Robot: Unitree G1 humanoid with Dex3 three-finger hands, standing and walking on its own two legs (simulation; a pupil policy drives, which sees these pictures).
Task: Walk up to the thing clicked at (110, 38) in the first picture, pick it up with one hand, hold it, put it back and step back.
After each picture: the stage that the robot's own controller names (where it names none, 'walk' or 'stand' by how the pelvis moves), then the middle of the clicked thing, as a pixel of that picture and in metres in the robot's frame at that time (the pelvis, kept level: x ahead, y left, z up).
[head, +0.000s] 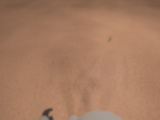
stand; (110, 38) +2.02 -0.50 -0.72
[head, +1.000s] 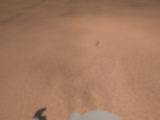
walk; (97, 42) +1.93 -0.04 -0.70
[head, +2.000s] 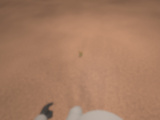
walk; (80, 53) +1.33 +0.27 -0.71
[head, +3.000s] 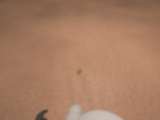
walk; (79, 70) +0.86 +0.24 -0.72
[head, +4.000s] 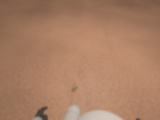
walk; (75, 86) +0.51 +0.20 -0.69
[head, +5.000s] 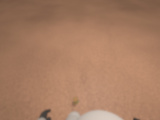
stand; (75, 100) +0.36 +0.19 -0.71
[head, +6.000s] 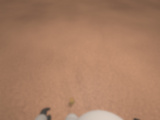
stand; (72, 101) +0.34 +0.21 -0.72
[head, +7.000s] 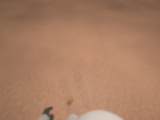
stand; (70, 99) +0.35 +0.23 -0.72
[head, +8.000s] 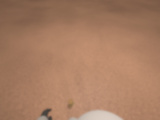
stand; (71, 102) +0.34 +0.23 -0.73
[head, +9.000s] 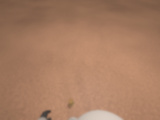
stand; (71, 102) +0.34 +0.24 -0.73
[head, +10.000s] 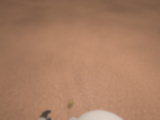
stand; (71, 102) +0.33 +0.24 -0.73
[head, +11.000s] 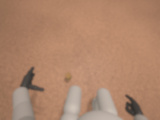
go down; (68, 76) +0.39 +0.22 -0.51
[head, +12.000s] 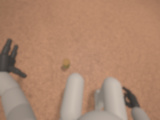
go down; (66, 63) +0.44 +0.23 -0.33
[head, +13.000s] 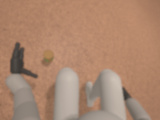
close in; (48, 56) +0.42 +0.26 -0.24
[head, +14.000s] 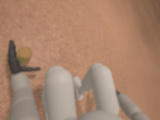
close; (25, 55) +0.42 +0.28 -0.23
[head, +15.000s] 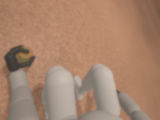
lift; (25, 54) +0.41 +0.29 -0.23
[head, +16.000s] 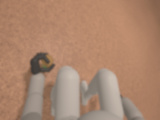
lift; (47, 62) +0.35 +0.25 -0.18
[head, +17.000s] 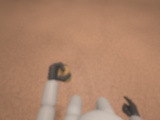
lift; (65, 74) +0.33 +0.18 +0.00
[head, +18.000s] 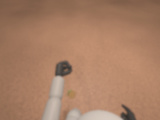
hold; (71, 93) +0.30 +0.17 -0.30
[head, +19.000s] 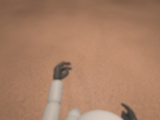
hold; out of the picture -0.22 -0.03 -0.70
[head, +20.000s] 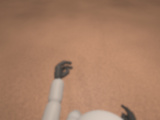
stand; out of the picture -0.58 +0.12 -0.70
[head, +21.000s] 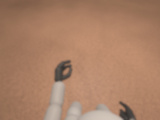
stand; out of the picture -0.90 +0.27 -0.66
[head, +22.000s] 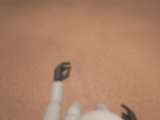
stand; out of the picture -1.23 +0.40 -0.67
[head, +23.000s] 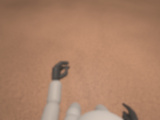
stand; out of the picture -1.55 +0.55 -0.67
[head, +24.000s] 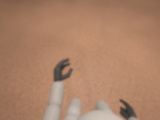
stand; out of the picture -1.87 +0.69 -0.64
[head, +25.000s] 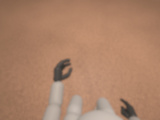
stand; out of the picture -2.18 +0.80 -0.62
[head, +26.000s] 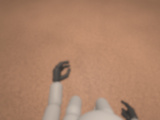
stand; out of the picture -2.49 +0.91 -0.63
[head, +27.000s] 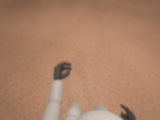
hold; out of the picture -2.81 +1.04 -0.67
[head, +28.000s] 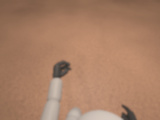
hold; out of the picture -3.11 +1.18 -0.70
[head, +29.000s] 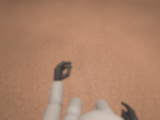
stand; out of the picture -3.40 +1.28 -0.64
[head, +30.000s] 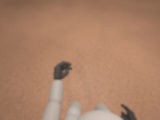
stand; out of the picture -3.70 +1.39 -0.67
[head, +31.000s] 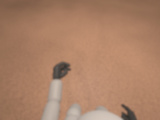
hold; out of the picture -4.00 +1.51 -0.68
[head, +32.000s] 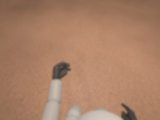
hold; out of the picture -4.29 +1.63 -0.69
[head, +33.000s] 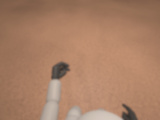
hold; out of the picture -4.57 +1.74 -0.69
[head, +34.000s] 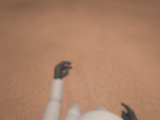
close; out of the picture -4.85 +1.84 -0.69
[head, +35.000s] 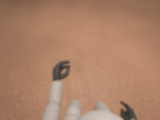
close; out of the picture -5.12 +1.95 -0.65
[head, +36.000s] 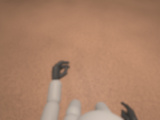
close; out of the picture -5.40 +2.05 -0.65
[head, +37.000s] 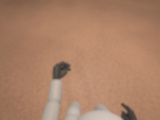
close; out of the picture -5.70 +2.12 -0.67
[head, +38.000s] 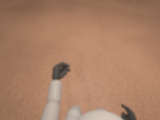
close; out of the picture -5.97 +2.23 -0.69
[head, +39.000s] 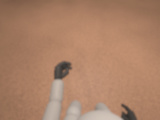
close; out of the picture -6.23 +2.31 -0.67
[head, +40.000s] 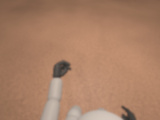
close; out of the picture -6.49 +2.42 -0.69
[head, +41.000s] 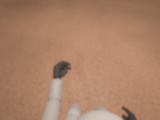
close; out of the picture -6.77 +2.47 -0.68
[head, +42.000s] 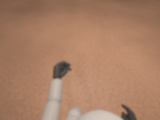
close; out of the picture -7.01 +2.59 -0.69
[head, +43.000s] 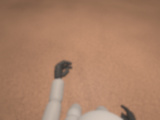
close; out of the picture -7.26 +2.66 -0.68
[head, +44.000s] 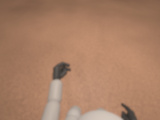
close; out of the picture -7.50 +2.74 -0.69
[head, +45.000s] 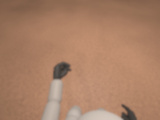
close; out of the picture -7.74 +2.84 -0.69
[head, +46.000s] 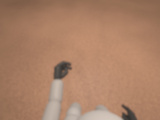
close; out of the picture -7.98 +2.89 -0.68
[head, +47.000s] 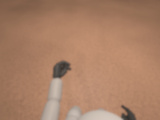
close; out of the picture -8.21 +2.96 -0.69
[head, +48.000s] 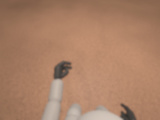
close; out of the picture -8.43 +3.04 -0.68
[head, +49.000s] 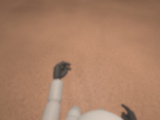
close; out of the picture -8.64 +3.11 -0.69
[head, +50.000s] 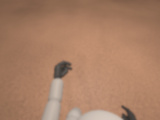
close; out of the picture -8.86 +3.18 -0.70
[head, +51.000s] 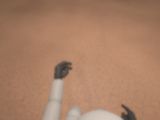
close; out of the picture -9.07 +3.24 -0.69
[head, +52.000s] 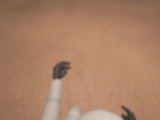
close; out of the picture -9.28 +3.27 -0.69
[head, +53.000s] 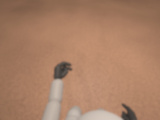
close; out of the picture -9.45 +3.36 -0.69
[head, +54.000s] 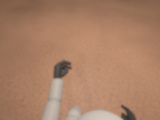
close; out of the picture -9.65 +3.41 -0.69
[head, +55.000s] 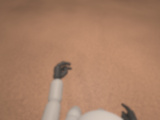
close; out of the picture -9.83 +3.45 -0.69
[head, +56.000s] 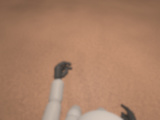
close; out of the picture -10.00 +3.51 -0.69
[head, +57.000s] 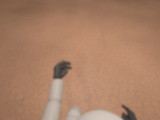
close; out of the picture -10.15 +3.57 -0.69
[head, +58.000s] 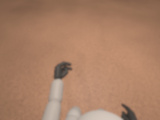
close; out of the picture -10.32 +3.59 -0.69
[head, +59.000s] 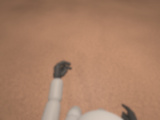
close; out of the picture -10.45 +3.66 -0.69
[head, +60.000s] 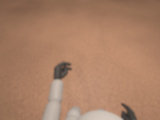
close; out of the picture -10.61 +3.64 -0.69
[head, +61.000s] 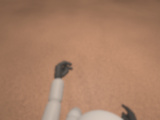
close; out of the picture -10.72 +3.74 -0.69
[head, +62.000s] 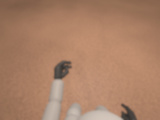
close; out of the picture -10.84 +3.75 -0.68
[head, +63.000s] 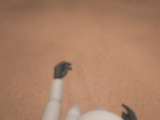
close; out of the picture -10.95 +3.78 -0.69
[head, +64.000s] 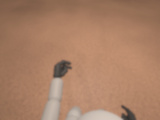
close; out of the picture -11.06 +3.82 -0.69
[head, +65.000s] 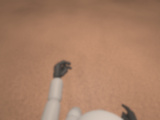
close; out of the picture -11.14 +3.85 -0.70
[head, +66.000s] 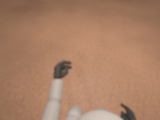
close; out of the picture -11.24 +3.84 -0.69
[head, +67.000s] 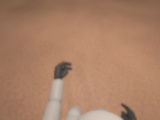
close; out of the picture -11.33 +3.83 -0.69
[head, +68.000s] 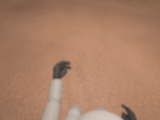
close; out of the picture -11.38 +3.88 -0.69
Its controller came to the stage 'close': yes
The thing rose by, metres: 0.71
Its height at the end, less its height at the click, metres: -0.02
